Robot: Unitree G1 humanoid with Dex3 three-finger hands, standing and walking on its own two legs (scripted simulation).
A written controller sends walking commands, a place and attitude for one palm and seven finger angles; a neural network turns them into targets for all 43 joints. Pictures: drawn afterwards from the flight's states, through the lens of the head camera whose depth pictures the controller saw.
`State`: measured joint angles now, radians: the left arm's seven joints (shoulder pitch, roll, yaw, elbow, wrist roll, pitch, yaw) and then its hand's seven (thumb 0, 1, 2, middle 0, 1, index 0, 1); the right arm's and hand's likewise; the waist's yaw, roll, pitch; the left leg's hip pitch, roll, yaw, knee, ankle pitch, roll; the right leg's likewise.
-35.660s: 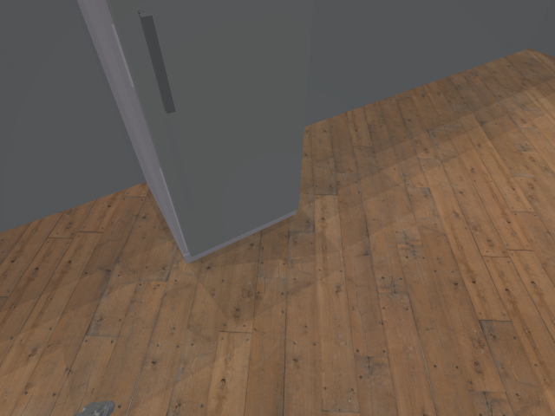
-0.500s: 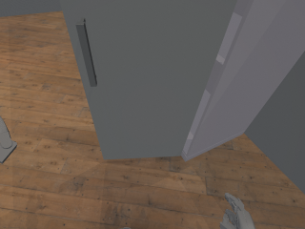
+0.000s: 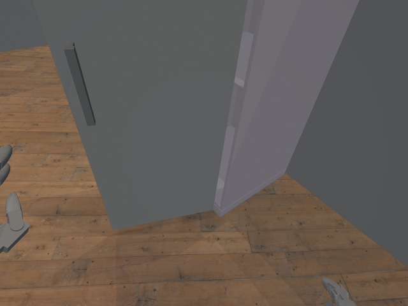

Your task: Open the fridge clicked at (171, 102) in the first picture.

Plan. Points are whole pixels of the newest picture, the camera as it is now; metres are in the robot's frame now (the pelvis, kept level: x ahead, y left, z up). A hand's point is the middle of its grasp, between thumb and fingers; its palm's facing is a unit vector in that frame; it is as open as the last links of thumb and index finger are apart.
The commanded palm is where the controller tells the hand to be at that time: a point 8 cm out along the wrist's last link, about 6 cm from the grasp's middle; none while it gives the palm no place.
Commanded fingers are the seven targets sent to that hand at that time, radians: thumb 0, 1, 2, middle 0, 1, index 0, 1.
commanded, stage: stop stepping back and stand still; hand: left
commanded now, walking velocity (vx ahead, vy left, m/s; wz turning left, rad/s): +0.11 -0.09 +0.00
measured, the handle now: (82, 86) +0.65 +0.35 +0.12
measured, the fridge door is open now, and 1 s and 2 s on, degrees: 68 68 68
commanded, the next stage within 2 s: let the arm hang, fingers relaxed in 1.14 s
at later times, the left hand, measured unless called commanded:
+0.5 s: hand out of the picture +0.14 +0.33 +0.16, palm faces +0.53 -0.73 -0.44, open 7.4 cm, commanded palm +0.09 +0.35 +0.18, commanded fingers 0.00 0.90 0.90 -0.20 -0.30 -0.20 -0.30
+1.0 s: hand out of the picture +0.18 +0.36 +0.16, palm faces +0.44 -0.74 -0.50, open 7.4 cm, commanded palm +0.13 +0.38 +0.18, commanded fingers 0.00 0.90 0.90 -0.20 -0.30 -0.20 -0.30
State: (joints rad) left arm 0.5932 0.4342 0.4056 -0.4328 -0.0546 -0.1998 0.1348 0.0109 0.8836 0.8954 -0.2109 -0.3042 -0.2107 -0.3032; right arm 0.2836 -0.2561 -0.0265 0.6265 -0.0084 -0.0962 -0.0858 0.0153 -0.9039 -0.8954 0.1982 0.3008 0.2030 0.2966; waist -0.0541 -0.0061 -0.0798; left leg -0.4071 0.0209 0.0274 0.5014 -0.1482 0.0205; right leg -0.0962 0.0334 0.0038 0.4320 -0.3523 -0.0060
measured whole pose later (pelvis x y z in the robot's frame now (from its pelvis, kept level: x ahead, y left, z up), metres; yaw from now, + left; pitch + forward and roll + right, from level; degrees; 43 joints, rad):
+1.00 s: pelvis +0.00 +0.08 -0.01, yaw +1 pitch +0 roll +0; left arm 0.62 0.44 0.46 -0.49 -0.05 -0.22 0.17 0.01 0.88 0.90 -0.21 -0.30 -0.21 -0.30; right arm 0.23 -0.20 -0.01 0.64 0.00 -0.11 -0.06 0.01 -0.90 -0.90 0.20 0.30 0.20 0.30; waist 0.00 -0.02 0.02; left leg -0.28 0.03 0.06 0.58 -0.30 0.00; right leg -0.23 0.01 -0.05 0.58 -0.35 -0.02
